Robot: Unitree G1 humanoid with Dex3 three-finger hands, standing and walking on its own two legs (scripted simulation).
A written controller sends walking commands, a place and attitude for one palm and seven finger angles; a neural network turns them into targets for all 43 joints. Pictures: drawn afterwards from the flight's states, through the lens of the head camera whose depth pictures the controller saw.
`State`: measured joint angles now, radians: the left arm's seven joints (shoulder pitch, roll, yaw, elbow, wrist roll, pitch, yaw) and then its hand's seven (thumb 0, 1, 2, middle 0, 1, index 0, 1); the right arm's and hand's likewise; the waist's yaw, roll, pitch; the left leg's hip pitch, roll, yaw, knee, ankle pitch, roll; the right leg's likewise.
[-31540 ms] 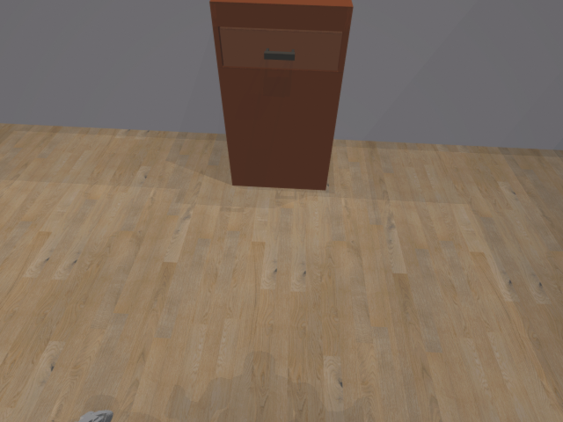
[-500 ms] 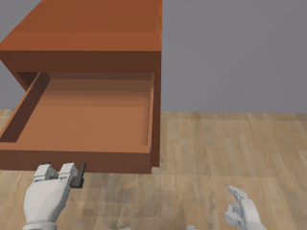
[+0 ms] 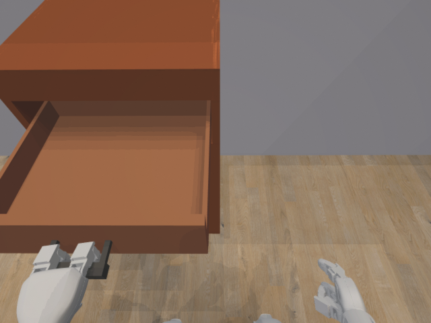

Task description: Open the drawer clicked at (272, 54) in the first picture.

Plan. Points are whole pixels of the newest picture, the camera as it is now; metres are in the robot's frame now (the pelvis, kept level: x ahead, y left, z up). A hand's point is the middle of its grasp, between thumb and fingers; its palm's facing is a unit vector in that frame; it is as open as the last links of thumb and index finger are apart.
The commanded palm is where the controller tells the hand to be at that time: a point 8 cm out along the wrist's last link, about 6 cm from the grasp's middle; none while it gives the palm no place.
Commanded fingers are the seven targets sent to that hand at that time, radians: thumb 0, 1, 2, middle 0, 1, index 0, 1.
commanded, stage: open the thumb to release the handle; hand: left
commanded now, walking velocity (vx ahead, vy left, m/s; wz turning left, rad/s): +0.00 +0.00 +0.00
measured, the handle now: (76, 258) +0.22 +0.26 +0.01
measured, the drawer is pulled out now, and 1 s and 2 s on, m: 0.30 0.30 0.30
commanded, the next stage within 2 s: lift the hand off the handle in 0.46 s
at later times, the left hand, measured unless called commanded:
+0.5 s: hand (74, 296) +0.17 +0.25 -0.01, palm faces -0.01 -0.06 -1.00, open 12.7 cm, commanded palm +0.14 +0.26 +0.04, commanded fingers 0.00 -0.50 0.30 -0.30 -1.20 -0.30 -1.20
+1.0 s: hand (74, 290) +0.18 +0.25 -0.01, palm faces +0.00 -0.06 -1.00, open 13.7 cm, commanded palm +0.16 +0.26 +0.06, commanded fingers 0.00 -0.50 0.30 -0.30 -1.20 -0.30 -1.20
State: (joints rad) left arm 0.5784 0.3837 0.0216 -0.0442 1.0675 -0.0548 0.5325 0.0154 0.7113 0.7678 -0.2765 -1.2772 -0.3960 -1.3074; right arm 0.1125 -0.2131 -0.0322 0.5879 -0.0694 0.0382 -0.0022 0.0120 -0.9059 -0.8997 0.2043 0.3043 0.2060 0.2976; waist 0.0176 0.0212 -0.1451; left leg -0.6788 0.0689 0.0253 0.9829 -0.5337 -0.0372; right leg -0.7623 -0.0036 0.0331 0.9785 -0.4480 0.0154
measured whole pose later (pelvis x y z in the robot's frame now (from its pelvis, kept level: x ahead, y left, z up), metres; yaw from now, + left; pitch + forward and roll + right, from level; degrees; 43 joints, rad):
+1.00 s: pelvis -0.02 +0.00 +0.01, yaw +2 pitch +11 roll +0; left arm 0.37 0.37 -0.03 0.07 1.07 -0.02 0.49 0.00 -0.49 0.30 -0.35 -1.21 -0.34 -1.21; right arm 0.10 -0.21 -0.03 0.64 -0.06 0.03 -0.06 0.01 -0.91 -0.90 0.20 0.30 0.21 0.30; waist 0.06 0.03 -0.12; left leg -0.65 0.05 -0.01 0.95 -0.49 -0.04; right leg -0.72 -0.02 0.00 0.94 -0.41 0.01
